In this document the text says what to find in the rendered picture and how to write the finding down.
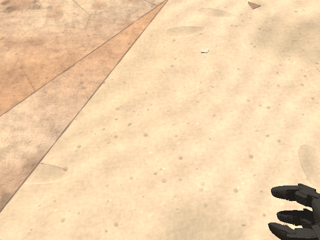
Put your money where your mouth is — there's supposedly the robot right hand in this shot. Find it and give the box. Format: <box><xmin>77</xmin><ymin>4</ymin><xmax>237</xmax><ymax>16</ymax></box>
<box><xmin>268</xmin><ymin>183</ymin><xmax>320</xmax><ymax>240</ymax></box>

